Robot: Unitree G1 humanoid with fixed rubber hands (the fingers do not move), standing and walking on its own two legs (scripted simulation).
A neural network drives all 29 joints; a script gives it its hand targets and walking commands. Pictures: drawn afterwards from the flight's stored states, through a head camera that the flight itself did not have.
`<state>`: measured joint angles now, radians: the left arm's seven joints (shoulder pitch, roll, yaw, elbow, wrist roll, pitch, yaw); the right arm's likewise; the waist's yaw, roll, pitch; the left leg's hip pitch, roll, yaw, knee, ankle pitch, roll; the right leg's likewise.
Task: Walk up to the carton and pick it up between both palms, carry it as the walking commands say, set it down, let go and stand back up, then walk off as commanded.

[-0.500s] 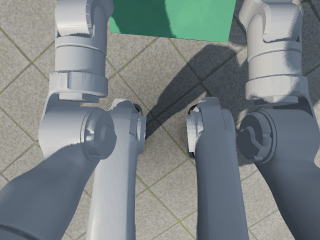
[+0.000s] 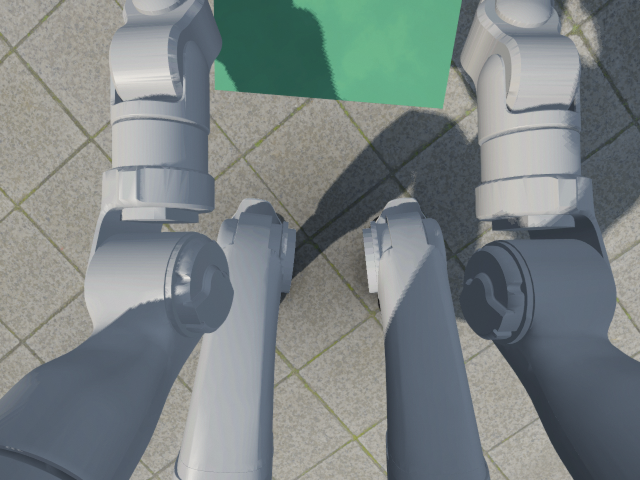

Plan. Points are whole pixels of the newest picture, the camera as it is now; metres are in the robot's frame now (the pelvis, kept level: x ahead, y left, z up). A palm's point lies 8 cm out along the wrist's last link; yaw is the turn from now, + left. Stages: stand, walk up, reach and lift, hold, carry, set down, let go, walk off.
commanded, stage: reach and lift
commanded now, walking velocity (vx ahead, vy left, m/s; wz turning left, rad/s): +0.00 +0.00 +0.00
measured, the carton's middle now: out of the picture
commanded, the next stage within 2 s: none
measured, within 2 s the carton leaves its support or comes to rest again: neither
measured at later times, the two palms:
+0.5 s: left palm out of the picture +0.52 +0.13 -0.02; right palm out of the picture +0.52 -0.14 -0.03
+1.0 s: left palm out of the picture +0.50 +0.13 +0.05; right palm out of the picture +0.49 -0.14 +0.04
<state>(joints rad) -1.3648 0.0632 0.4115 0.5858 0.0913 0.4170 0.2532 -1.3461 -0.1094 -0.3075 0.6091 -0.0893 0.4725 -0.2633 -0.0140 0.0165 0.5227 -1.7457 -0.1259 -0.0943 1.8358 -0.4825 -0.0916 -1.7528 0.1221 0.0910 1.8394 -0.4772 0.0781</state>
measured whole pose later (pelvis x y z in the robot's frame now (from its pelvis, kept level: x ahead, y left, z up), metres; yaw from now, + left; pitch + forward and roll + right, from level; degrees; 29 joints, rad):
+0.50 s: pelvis +0.00 +0.00 +0.05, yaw +0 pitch +18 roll +0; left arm -1.26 0.04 0.39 0.54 0.08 0.43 0.26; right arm -1.25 -0.08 -0.29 0.58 -0.07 0.49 -0.27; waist -0.01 0.02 0.52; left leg -1.54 -0.13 -0.11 1.68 -0.45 -0.09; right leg -1.54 0.12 0.10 1.68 -0.45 0.08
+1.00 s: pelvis +0.00 +0.00 +0.10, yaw +0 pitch +13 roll +0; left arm -1.14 0.00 0.37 0.50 0.08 0.44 0.27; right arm -1.13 -0.05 -0.28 0.55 -0.07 0.48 -0.27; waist -0.01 0.02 0.52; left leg -1.29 -0.12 -0.12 1.50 -0.42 -0.07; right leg -1.29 0.12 0.11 1.49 -0.42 0.07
